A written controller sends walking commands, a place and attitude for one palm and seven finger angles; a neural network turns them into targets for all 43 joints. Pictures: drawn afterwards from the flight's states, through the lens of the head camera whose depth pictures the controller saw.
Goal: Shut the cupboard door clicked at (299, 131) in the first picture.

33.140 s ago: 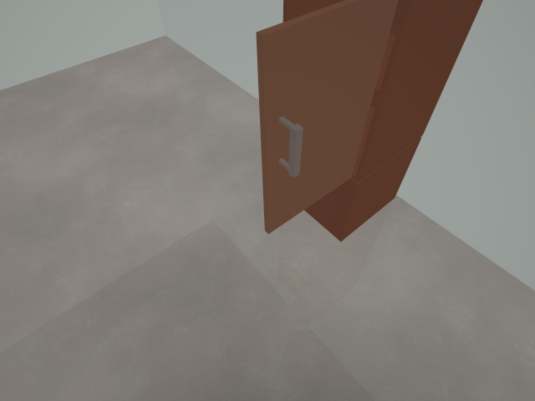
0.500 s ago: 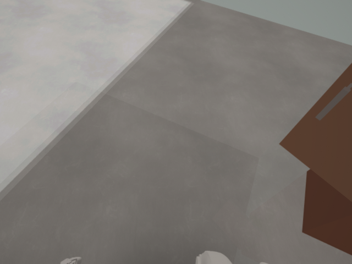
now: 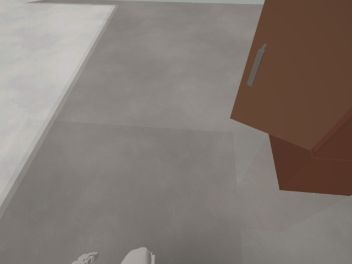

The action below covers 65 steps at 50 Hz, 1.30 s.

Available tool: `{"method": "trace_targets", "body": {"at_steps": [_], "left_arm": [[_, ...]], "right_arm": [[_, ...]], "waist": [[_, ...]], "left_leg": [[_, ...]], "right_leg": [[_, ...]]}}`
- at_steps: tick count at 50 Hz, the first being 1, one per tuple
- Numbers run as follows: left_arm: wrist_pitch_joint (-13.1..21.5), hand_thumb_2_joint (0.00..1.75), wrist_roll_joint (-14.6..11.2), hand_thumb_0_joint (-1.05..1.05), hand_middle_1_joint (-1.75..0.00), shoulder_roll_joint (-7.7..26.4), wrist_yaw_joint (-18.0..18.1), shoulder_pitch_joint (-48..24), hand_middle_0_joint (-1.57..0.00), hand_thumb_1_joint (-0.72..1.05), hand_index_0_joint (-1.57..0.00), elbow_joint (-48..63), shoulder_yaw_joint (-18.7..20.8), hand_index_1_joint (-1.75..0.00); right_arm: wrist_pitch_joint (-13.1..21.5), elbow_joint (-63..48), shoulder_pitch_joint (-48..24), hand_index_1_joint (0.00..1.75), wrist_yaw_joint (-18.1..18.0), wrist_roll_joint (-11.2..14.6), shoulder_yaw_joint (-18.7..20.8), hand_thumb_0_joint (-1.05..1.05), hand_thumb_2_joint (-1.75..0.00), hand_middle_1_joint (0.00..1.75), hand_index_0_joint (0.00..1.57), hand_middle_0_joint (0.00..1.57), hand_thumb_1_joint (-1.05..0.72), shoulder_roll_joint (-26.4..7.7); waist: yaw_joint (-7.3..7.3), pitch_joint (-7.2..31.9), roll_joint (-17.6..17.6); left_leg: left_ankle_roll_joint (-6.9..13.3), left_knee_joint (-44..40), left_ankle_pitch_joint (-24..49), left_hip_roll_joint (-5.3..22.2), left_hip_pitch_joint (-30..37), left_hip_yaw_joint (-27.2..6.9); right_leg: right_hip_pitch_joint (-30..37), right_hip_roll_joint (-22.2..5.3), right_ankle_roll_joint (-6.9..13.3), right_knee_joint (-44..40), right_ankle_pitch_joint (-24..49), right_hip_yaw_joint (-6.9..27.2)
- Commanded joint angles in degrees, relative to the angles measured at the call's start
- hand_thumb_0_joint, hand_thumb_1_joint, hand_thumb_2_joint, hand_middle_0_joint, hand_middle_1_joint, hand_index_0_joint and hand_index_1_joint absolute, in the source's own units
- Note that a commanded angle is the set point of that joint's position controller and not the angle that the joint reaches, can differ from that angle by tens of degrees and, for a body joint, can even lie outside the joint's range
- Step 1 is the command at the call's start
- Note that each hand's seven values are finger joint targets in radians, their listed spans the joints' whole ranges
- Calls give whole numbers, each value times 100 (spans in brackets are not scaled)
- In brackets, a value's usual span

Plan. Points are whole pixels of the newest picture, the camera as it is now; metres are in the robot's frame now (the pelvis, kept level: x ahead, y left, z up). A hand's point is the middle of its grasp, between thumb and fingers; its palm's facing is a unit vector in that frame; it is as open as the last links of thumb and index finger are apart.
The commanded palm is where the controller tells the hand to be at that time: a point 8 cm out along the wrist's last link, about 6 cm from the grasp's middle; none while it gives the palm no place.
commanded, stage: turn to face it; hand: left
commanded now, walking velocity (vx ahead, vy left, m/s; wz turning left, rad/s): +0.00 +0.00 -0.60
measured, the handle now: (256, 65) +0.73 -0.25 +0.00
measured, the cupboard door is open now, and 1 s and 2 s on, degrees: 65 65 65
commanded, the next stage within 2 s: take the last steps up to it in 0.80 s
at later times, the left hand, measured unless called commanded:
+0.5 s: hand (116, 240) +0.19 +0.17 -0.16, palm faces -0.30 -0.91 -0.27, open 7.4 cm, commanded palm none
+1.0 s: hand (126, 236) +0.20 +0.15 -0.18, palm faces -0.43 -0.88 -0.18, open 7.4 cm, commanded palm none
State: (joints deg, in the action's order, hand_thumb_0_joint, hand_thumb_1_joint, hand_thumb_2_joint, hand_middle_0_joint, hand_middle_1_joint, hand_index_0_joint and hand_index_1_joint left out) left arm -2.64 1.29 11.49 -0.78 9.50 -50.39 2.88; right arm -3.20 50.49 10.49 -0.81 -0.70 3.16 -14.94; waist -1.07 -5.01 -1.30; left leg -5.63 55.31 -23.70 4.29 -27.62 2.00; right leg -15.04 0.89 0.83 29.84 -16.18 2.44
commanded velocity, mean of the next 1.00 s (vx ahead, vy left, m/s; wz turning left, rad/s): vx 0.04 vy -0.01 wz -0.38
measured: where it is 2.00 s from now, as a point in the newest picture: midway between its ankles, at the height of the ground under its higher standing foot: (221, 253)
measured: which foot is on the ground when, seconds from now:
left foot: up 0.00-0.10, down 0.12-0.48, up 0.50-0.82, down 0.84-1.00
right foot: down 0.00-0.12, up 0.14-0.48, down 0.50-0.86, up 0.88-1.00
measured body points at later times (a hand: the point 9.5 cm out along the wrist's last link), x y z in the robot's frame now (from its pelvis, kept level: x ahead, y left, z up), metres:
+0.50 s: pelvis +0.01 +0.00 -0.01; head +0.06 -0.03 +0.43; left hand +0.21 +0.22 -0.14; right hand -0.02 -0.27 -0.16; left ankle +0.03 +0.14 -0.73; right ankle -0.04 -0.10 -0.74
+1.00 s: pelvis +0.05 +0.01 +0.00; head +0.10 +0.01 +0.45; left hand +0.23 +0.20 -0.16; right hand +0.00 -0.23 -0.13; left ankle +0.10 +0.10 -0.74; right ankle -0.06 -0.08 -0.67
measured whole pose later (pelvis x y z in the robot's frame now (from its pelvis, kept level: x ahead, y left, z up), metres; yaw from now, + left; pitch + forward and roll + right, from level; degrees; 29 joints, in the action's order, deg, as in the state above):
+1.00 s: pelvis +0.05 +0.01 +0.00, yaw -28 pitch +1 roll -2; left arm -4.0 1.0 13.0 -0.8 10.6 -55.6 4.2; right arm -0.1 53.1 12.8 -1.8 -1.9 0.1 -9.6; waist -0.1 -3.4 1.8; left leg 1.2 30.1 -16.5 3.3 -14.8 5.7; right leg -22.9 1.0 -1.5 57.5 -27.9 1.0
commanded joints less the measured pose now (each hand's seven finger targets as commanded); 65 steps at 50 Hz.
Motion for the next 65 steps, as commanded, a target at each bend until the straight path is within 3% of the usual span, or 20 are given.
{"method": "trace_targets", "body": {"at_steps": [1, 4, 6, 7, 12, 22, 23, 24, 25, 31, 40, 41, 43, 44, 58, 61, 62, 63, 64, 65], "left_arm": [[113, 90, 22, 0, -30, 1403, 90, 2, -20, 90, -20, 389, 409, -30], [63, 90, -35, 0, -30, 1259, 93, -262, -20, 90, -20, 426, 404, -30], [22, 90, -114, 0, -30, 665, 10, 111, -20, 90, -20, 575, 283, -30], [23, 90, -42, 0, -30, 845, -7, -59, -20, 90, -20, 594, 286, -30], [-69, 90, -37, 0, -30, 686, -152, -179, -20, 90, -20, 421, 311, -30], [37, 90, -13, 0, -30, 677, -149, -52, -20, 90, -20, 341, 225, -30], [86, 90, 15, 0, -30, 952, -110, 340, -20, 90, -20, 239, 272, -30], [162, 90, 64, 0, -30, 1567, -26, 689, -20, 90, -20, 134, 384, -30], [168, 90, -11, 0, -30, 1809, 38, 948, -20, 90, -20, 45, 395, -30], [199, 90, -12, 0, -30, 1122, 162, 42, -20, 90, -20, 216, 241, -30], [141, 90, -24, 0, -30, 1134, 175, 2, -20, 90, -20, 22, 303, -30], [122, 90, -56, 0, -30, 1003, 165, -20, -20, 90, -20, 27, 268, -30], [81, 90, -85, 0, -30, 513, 127, 347, -20, 90, -20, 70, 162, -30], [18, 90, -58, 0, -30, 601, 138, 132, -20, 90, -20, 99, 174, -30], [149, 90, 45, 0, -30, 334, -252, -579, -20, 90, -20, -21, 104, -30], [220, 90, 40, 0, -30, 423, -235, 201, -20, 90, -20, -371, 161, -30], [267, 90, 41, 0, -30, 656, -186, 622, -20, 90, -20, -527, 225, -30], [353, 90, 68, 0, -30, 1138, -96, 1176, -20, 90, -20, -718, 304, -30], [337, 90, 18, 0, -30, 1486, -27, 1527, -20, 90, -20, -815, 376, -30], [372, 90, -4, 0, -30, 1341, 34, 1456, -20, 90, -20, -849, 342, -30]], "right_arm": [[184, -513, -1, 30, -49, 23, 62, 0, -90, 30, 20, 20, -90, -370], [281, -338, 622, 30, -98, 36, 70, 0, -90, 30, 20, 20, -90, -458], [355, -382, 785, 30, -132, -85, 209, 0, -90, 30, 20, 20, -90, -1364], [329, -408, 832, 30, -149, -118, 193, 0, -90, 30, 20, 20, -90, -1365], [321, -522, 219, 30, -170, -134, 81, 0, -90, 30, 20, 20, -90, -898], [221, -240, 346, 30, -51, -83, 230, 0, -90, 30, 20, 20, -90, -1101], [216, -271, 311, 30, -13, -40, 231, 0, -90, 30, 20, 20, -90, -975], [213, -477, 128, 30, 8, 9, 129, 0, -90, 30, 20, 20, -90, -510], [149, -643, -202, 30, -26, 13, 70, 0, -90, 30, 20, 20, -90, -487], [121, -151, 117, 30, -31, -23, 28, 0, -90, 30, 20, 20, -90, -402], [232, 35, 525, 30, -90, 17, -29, 0, -90, 30, 20, 20, -90, -236], [283, 109, 727, 30, -100, 8, -17, 0, -90, 30, 20, 20, -90, -357], [323, 53, 883, 30, -122, -78, 96, 0, -90, 30, 20, 20, -90, -1078], [333, 94, 876, 30, -198, -124, 98, 0, -90, 30, 20, 20, -90, -1043], [454, 531, 1125, 30, -98, -183, 172, 0, -90, 30, 20, 20, -90, -839], [438, 615, 929, 30, -59, -144, 162, 0, -90, 30, 20, 20, -90, -797], [451, 592, 853, 30, -24, -104, 140, 0, -90, 30, 20, 20, -90, -627], [475, 483, 766, 30, 33, -35, 32, 0, -90, 30, 20, 20, -90, -235], [466, 179, 215, 30, 39, -46, -21, 0, -90, 30, 20, 20, -90, -123], [447, 180, -32, 30, 18, -62, 26, 0, -90, 30, 20, 20, -90, -278]], "waist": [[141, 786, 1118], [-185, 950, 917], [-100, 1141, -1647], [-225, 1045, -1258], [51, 671, -806], [91, 858, -993], [287, 978, -485], [484, 1002, 1337], [660, 894, 1521], [92, 877, 1069], [-56, 833, 940], [-135, 846, 665], [-43, 942, -1411], [-165, 788, -1376], [-291, 390, -841], [110, 563, -505], [338, 582, -48], [582, 741, 1121], [822, 443, 1552], [766, 150, 1507]], "left_leg": [[63, -1115, -26, -192, 296, 39], [137, -2935, 1119, -212, 1667, 10], [1072, -3794, 2453, 2026, 2804, -2038], [1506, -3773, 2580, 2435, 2361, -2177], [1295, -3455, 3392, 1559, 2127, -404], [864, -2538, 2792, 1485, 1745, 441], [586, -1891, 2161, 1246, 1194, 604], [212, -718, -194, 441, -183, 1056], [156, 431, -1504, 43, -625, 420], [70, 700, -56, 100, -352, -63], [195, -2484, 1008, -256, 1262, 124], [274, -3116, 1633, -73, 1912, 8], [1203, -3512, 3349, 1793, 2267, -1794], [1476, -3758, 3565, 2024, 2179, -2044], [1281, -4124, 760, 1540, 2193, -583], [952, -3439, 515, 1146, 1515, -104], [766, -2850, 191, 867, 788, 210], [503, -1562, -353, 230, -429, 856], [446, -298, -1460, -78, -1170, 637], [495, 387, -1061, 76, -1443, 119]], "right_leg": [[485, -1291, 981, -667, 2464, 1586], [-193, -919, 501, -86, 2018, 1555], [-1728, 328, -175, 1856, -1559, 172], [-1690, 131, -215, 3020, -2071, 49], [-1637, -240, -421, 3500, -1170, -256], [261, -9, -178, 17, 188, -950], [1097, -329, -31, -657, 840, -488], [1935, -1735, 486, -1063, 2241, 1314], [1465, -2437, 1122, -1050, 3354, 1957], [866, -1404, 963, -792, 3264, 735], [380, -1123, 698, -363, 2574, 1071], [-62, -901, 441, -97, 2095, 911], [-841, 75, -100, 1406, -1215, -109], [-1186, 100, -202, 2413, -1898, -3], [-877, -228, -147, 839, -725, -658], [645, 26, -73, -462, 217, -943], [1525, -257, 62, -829, 53, -567], [2536, -1373, 564, -1369, -930, 951], [2254, -2249, 1124, -1999, -1482, 2181], [1785, -2229, 1334, -2156, -1448, 2404]]}}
